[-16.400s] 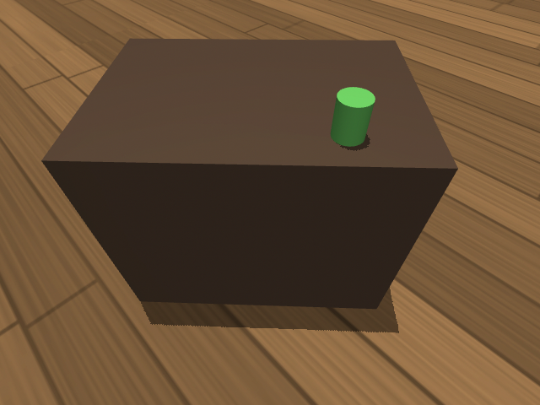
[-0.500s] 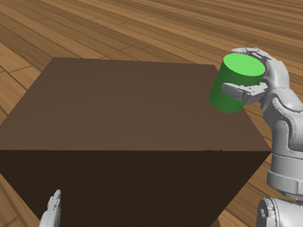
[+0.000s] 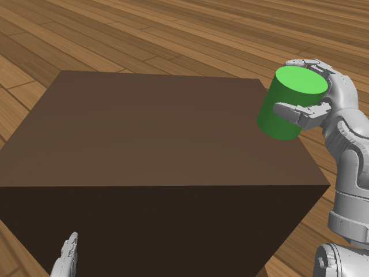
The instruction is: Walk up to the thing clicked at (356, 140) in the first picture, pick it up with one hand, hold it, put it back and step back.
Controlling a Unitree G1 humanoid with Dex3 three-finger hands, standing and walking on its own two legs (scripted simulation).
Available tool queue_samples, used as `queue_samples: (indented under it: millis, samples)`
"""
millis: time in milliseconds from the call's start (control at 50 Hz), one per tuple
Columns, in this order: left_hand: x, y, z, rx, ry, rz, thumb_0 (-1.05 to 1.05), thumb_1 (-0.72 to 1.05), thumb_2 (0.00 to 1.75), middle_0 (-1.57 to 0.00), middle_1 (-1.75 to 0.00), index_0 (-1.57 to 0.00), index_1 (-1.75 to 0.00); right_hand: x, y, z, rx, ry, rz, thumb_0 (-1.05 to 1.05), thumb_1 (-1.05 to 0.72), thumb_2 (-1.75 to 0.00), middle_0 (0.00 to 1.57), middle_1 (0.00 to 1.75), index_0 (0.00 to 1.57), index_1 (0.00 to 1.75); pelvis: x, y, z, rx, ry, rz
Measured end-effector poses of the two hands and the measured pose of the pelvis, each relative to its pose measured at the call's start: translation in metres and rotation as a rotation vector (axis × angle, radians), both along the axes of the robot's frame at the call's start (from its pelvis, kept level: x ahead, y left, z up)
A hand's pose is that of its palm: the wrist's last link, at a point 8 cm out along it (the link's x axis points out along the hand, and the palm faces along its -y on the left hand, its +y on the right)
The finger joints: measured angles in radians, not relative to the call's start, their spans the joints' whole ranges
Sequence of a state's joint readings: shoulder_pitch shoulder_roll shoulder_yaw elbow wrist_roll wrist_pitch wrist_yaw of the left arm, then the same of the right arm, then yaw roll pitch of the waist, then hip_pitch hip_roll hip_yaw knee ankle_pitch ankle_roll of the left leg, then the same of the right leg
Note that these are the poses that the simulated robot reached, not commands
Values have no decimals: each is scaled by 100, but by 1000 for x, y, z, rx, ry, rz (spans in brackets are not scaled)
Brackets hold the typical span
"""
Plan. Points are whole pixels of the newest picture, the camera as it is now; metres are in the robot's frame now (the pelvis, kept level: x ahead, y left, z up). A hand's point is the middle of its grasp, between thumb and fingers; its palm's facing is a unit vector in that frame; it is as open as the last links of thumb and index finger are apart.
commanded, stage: hold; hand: right
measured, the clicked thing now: (288, 104) +0.34 -0.16 +0.27
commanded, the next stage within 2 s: crouch in 2.00 s
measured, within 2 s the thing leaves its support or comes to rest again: neither
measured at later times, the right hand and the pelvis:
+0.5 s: hand (295, 95) +0.33 -0.16 +0.29, palm faces +0.09 +1.00 -0.02, open 11.4 cm; pelvis -0.01 +0.00 +0.00, yaw +0 degrees
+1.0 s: hand (290, 98) +0.33 -0.16 +0.28, palm faces +0.08 +1.00 -0.01, open 11.4 cm; pelvis -0.01 +0.00 +0.00, yaw +0 degrees
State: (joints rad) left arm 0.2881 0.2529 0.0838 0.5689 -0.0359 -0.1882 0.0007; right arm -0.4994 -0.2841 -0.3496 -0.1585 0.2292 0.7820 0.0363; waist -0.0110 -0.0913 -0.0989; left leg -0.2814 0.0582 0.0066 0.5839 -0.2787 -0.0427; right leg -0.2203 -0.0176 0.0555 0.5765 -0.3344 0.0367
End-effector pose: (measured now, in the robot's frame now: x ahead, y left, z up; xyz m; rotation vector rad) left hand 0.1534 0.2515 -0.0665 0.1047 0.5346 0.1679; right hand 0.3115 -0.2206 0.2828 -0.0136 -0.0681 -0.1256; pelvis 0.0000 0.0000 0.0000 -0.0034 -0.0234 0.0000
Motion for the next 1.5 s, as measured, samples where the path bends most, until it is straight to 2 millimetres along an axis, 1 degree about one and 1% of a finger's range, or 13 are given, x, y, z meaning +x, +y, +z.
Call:
queue_samples:
  millis: [100,220,300,400,560,680,780,960,1120,1180,1340,1400,1500]
  samples:
    - [0,0,-2,3,12,1,-1,-53,5,-4,-5,-4,-4,-5,2,3,-10,-18,15,0,56,-111,62,100,64,101,0,-1,0,2,-3,-2]
    - [3,2,1,8,-9,11,-1,-52,5,-4,-5,-4,-4,-3,7,-1,-7,17,45,0,56,-111,62,99,64,100,-2,-3,0,2,-7,-2]
    - [1,2,1,6,-15,15,-1,-52,5,-4,-5,-4,-4,-2,2,-1,4,20,31,0,56,-111,62,99,64,100,-3,-2,0,1,-6,1]
    - [-6,-1,-4,-2,11,5,-1,-52,5,-4,-5,-4,-4,-6,-1,5,-6,-9,9,0,56,-111,62,100,64,101,-4,-1,0,2,-7,2]
    - [-4,-3,-3,-4,-6,5,-1,-52,5,-4,-5,-5,-4,-4,10,6,-8,10,52,0,56,-111,62,100,64,100,-7,-2,1,1,-13,0]
    - [-3,4,3,9,-33,15,-1,-52,5,-4,-5,-5,-4,-3,6,6,5,12,29,0,56,-111,62,99,64,100,-6,0,1,0,-10,2]
    - [-6,3,0,7,-10,5,-1,-52,5,-4,-5,-5,-4,-7,5,9,-2,-12,17,0,56,-111,62,99,64,100,-5,1,1,1,-10,1]
    - [-2,3,-1,1,-12,12,-1,-52,5,-4,-5,-5,-4,-5,13,0,-2,28,47,0,57,-111,62,99,64,100,-6,0,1,1,-12,-2]
    - [-4,8,2,16,-22,24,-1,-52,5,-4,-5,-5,-4,-6,2,5,1,-6,3,0,57,-111,62,99,64,100,-5,2,0,0,-10,1]
    - [-5,7,1,18,-7,16,-1,-52,5,-4,-5,-5,-4,-8,2,8,-10,-22,5,0,57,-111,62,99,64,100,-5,2,0,2,-11,-1]
    - [-2,3,-2,-3,-8,15,-1,-52,5,-4,-5,-5,-4,-4,16,-7,-1,50,65,0,57,-111,62,99,64,100,-6,0,1,1,-13,-2]
    - [-3,6,1,4,-22,25,-1,-52,5,-5,-5,-5,-4,-3,13,-9,8,54,50,0,57,-111,62,99,64,100,-7,0,1,0,-13,1]
    - [-9,11,1,22,-12,34,-1,-52,5,-4,-5,-5,-4,-6,3,0,7,-2,0,0,57,-112,62,100,64,100,-7,2,0,-1,-13,5]
